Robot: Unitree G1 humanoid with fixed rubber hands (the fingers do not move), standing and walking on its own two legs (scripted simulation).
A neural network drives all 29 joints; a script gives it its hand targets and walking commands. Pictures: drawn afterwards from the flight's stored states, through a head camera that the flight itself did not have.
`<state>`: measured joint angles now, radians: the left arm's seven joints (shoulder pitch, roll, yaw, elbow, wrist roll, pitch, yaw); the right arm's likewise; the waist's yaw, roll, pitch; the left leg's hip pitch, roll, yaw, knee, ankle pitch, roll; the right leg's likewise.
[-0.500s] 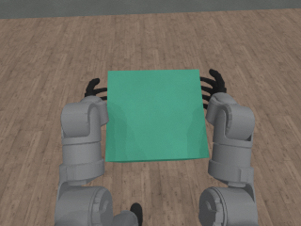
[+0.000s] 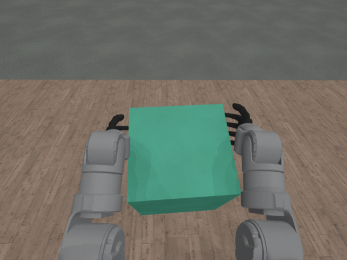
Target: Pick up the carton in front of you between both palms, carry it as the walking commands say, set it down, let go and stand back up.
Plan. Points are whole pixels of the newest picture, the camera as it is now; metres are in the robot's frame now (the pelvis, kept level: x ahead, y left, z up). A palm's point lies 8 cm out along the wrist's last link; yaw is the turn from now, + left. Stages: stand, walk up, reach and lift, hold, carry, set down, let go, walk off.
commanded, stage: carry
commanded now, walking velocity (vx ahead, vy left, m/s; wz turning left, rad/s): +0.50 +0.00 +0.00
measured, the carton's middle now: (177, 165) +0.36 +0.01 +0.02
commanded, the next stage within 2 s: none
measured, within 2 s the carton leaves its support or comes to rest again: neither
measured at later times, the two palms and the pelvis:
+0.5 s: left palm (121, 71) +0.67 +0.21 +0.10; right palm (207, 76) +0.66 -0.07 +0.11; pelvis +0.30 +0.08 +0.00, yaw +0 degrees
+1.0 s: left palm (122, 42) +0.96 +0.27 +0.07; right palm (187, 39) +0.99 -0.01 +0.09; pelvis +0.61 +0.11 -0.05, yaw +1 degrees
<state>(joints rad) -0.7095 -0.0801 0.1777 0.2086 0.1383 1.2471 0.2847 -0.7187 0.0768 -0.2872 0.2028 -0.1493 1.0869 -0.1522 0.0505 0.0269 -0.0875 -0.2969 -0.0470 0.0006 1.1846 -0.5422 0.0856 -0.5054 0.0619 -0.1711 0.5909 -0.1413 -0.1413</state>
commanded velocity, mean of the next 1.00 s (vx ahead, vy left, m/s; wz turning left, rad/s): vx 0.50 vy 0.00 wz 0.00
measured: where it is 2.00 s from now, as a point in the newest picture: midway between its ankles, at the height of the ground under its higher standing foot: (157, 143)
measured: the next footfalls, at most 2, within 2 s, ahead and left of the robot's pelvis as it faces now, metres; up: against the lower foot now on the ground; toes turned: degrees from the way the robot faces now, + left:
left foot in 0.30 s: +0.31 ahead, +0.15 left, -0.02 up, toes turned +5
right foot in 0.66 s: +0.55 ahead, -0.03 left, -0.04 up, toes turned -2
